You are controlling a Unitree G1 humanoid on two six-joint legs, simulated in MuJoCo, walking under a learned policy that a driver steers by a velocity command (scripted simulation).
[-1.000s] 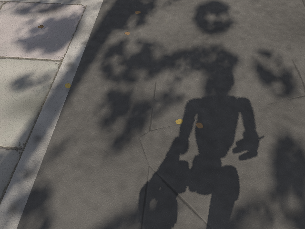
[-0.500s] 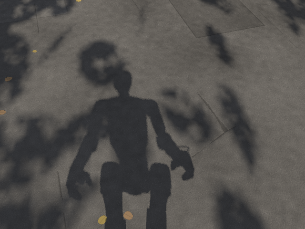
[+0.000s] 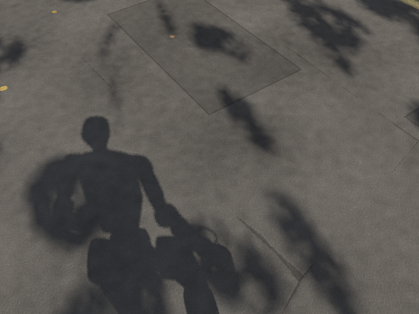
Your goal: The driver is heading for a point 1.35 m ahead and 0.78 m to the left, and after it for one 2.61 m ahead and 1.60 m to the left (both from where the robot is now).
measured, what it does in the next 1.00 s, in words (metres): walks ahead, turning left: right foot, then left foot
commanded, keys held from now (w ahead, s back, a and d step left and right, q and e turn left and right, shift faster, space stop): w+q+shift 0.96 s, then w+shift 0.04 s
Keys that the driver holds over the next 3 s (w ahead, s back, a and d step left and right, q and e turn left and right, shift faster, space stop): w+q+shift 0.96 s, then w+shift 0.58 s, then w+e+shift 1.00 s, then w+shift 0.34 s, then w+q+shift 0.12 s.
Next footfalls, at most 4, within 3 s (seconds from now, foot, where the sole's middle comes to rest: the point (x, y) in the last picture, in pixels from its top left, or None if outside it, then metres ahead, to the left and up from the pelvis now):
0.24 right None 0.42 -0.12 -0.77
0.68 left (152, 244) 0.74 0.22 -0.77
1.10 right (121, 154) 1.16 0.37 -0.77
1.54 left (13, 149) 1.21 0.83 -0.77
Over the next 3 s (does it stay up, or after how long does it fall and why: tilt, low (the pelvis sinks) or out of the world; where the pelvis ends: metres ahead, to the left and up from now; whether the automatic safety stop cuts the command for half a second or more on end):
stays up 2.20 1.40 -0.01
